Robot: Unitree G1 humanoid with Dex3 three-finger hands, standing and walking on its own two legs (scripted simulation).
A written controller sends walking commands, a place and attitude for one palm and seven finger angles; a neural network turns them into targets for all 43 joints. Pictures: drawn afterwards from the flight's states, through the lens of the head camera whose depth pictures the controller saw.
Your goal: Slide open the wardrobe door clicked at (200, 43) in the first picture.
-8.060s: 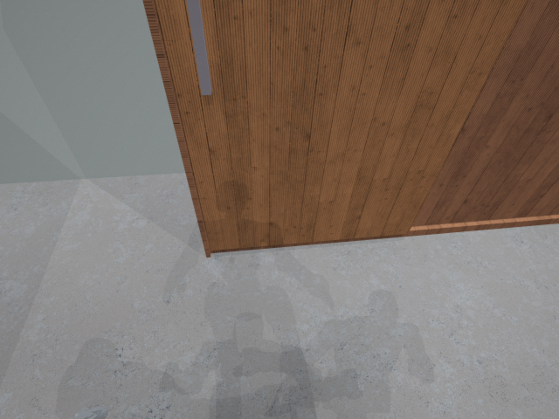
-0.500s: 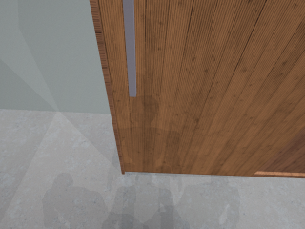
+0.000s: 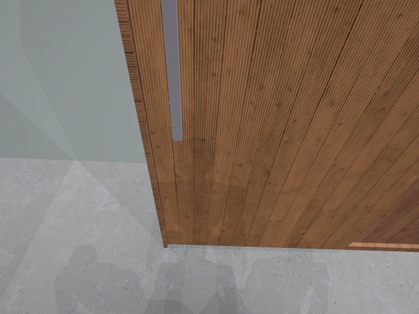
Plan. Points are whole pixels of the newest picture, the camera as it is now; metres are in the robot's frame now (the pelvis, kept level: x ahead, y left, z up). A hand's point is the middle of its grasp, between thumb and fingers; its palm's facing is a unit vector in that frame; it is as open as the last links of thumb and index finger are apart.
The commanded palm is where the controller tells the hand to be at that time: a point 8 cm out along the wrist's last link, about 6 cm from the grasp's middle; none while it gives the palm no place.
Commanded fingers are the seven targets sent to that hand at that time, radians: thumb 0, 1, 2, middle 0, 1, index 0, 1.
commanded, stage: shuffle to correct the standing spot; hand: left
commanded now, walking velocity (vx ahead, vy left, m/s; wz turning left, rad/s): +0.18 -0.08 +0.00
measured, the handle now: (175, 73) +0.54 +0.12 +0.20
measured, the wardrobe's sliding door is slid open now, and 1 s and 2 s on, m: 0.00 0.00 0.00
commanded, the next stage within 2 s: come to a stop and stand still in 0.16 s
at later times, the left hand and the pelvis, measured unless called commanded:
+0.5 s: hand out of the picture +0.11 +0.15 -0.18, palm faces +0.02 -0.98 -0.21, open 7.3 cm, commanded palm none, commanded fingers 0.00 0.90 0.90 -0.20 -0.30 -0.20 -0.30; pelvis +0.09 -0.03 -0.01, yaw +0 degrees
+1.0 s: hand out of the picture +0.07 +0.16 -0.18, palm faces +0.06 -0.98 -0.19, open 7.3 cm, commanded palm none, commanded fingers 0.00 0.90 0.90 -0.20 -0.30 -0.20 -0.30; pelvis +0.05 -0.01 +0.00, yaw +0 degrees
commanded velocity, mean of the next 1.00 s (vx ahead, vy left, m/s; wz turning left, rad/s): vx -0.02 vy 0.00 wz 0.00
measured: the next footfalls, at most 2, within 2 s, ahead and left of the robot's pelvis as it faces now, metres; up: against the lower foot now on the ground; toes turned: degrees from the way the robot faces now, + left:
right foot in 0.44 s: +0.14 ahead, -0.13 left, +0.00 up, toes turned -7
left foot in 0.74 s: +0.11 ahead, +0.08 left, +0.00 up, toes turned +6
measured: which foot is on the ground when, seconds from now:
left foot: down 0.00-0.48, up 0.50-0.72, down 0.74-1.00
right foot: down 0.00-0.26, up 0.28-0.42, down 0.44-0.74, up 0.76-1.00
